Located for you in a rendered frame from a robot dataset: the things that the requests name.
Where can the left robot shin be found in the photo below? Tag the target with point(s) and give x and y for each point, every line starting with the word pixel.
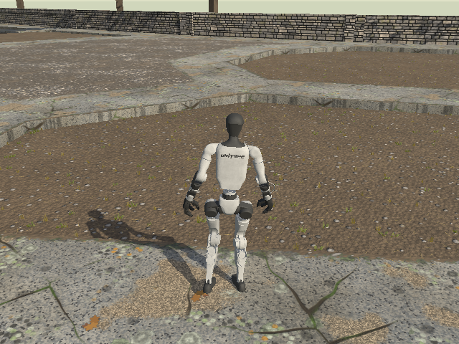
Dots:
pixel 211 257

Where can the left robot hand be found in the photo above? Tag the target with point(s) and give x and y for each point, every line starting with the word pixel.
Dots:
pixel 187 206

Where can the right robot hand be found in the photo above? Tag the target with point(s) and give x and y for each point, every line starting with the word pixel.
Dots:
pixel 263 202

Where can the robot right forearm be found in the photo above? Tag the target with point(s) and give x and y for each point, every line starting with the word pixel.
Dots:
pixel 265 189

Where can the robot right upper arm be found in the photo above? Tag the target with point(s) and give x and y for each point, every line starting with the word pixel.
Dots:
pixel 255 153

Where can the robot left forearm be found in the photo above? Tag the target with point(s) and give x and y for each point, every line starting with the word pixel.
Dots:
pixel 193 189

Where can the right robot thigh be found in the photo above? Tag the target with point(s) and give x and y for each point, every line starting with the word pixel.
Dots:
pixel 241 223

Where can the robot left upper arm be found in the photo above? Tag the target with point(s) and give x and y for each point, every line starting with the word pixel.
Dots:
pixel 209 150

